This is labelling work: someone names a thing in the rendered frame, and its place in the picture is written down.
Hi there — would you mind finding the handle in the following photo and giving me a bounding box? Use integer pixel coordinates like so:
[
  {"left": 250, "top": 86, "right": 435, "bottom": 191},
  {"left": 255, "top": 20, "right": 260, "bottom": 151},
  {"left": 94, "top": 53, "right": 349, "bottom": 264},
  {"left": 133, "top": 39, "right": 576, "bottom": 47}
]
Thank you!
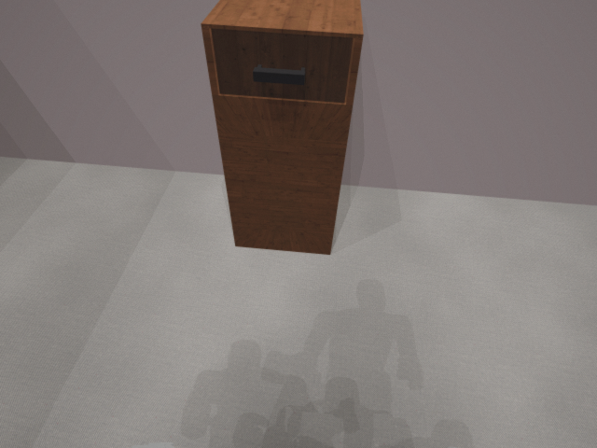
[{"left": 253, "top": 64, "right": 305, "bottom": 85}]

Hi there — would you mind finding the cabinet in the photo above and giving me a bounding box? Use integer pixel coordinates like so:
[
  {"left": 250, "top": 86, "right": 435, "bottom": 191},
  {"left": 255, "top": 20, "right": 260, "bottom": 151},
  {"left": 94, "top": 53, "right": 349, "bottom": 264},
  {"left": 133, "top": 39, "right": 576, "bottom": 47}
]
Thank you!
[{"left": 201, "top": 0, "right": 364, "bottom": 255}]

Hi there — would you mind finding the drawer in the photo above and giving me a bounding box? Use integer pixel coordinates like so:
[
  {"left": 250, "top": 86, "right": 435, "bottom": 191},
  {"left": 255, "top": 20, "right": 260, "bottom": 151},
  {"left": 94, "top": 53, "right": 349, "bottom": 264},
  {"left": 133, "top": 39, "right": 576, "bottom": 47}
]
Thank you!
[{"left": 211, "top": 28, "right": 353, "bottom": 103}]

